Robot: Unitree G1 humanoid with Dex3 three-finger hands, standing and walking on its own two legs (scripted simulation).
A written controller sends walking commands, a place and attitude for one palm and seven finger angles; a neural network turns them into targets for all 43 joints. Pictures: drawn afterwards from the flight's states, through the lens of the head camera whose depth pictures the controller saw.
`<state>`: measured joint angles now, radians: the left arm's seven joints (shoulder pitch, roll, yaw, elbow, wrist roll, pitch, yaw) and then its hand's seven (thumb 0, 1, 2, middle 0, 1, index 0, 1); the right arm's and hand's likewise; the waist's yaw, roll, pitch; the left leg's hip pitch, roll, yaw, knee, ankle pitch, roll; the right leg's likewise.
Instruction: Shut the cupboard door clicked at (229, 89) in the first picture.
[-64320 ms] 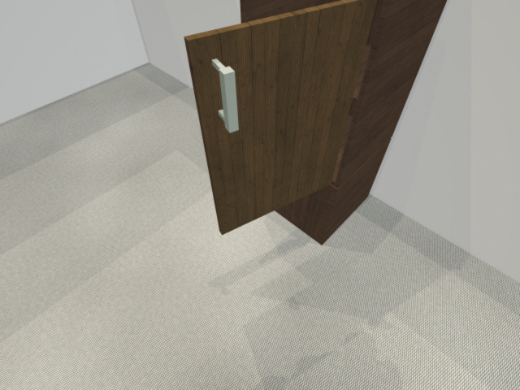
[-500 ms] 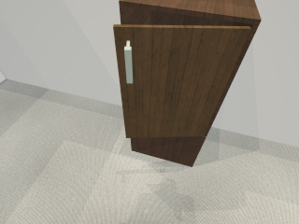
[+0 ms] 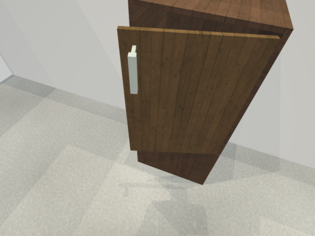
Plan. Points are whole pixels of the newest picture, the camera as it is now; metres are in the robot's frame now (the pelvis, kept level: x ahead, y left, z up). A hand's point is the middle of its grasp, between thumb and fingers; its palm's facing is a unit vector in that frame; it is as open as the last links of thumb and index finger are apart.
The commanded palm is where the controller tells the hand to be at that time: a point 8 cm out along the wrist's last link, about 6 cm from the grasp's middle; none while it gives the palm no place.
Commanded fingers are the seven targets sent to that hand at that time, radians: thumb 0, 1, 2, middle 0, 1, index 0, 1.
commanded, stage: shuffle to correct the standing spot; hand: left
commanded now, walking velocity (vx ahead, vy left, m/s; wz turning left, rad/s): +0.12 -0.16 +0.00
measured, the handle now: (134, 70) +0.52 +0.11 +0.15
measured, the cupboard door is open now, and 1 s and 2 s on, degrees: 19 19 19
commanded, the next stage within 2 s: come to a stop and stand still in 0.34 s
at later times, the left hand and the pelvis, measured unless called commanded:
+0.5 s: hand (118, 233) +0.17 +0.12 -0.18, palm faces +0.04 -0.97 -0.23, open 7.3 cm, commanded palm none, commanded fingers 0.00 0.90 0.90 -0.20 -0.30 -0.20 -0.30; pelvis +0.11 -0.08 -0.01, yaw +1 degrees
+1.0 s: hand out of the picture +0.14 +0.07 -0.17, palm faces +0.04 -0.98 -0.22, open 7.3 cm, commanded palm none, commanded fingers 0.00 0.90 0.90 -0.20 -0.30 -0.20 -0.30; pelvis +0.12 -0.10 +0.00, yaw +1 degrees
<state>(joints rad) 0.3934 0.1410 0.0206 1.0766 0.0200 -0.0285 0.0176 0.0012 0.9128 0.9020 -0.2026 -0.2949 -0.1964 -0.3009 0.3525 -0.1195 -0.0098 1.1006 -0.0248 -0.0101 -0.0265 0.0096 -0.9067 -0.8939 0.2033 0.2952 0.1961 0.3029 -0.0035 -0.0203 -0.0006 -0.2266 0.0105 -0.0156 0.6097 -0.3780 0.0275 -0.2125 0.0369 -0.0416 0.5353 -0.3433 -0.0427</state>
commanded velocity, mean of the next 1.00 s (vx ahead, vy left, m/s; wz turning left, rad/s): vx -0.02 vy -0.03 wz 0.00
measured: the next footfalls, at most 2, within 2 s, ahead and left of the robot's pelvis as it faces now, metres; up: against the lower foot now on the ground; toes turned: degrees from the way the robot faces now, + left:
right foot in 0.40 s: +0.21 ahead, -0.21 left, +0.00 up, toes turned -5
left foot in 0.66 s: +0.17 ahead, +0.00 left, +0.00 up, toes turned +5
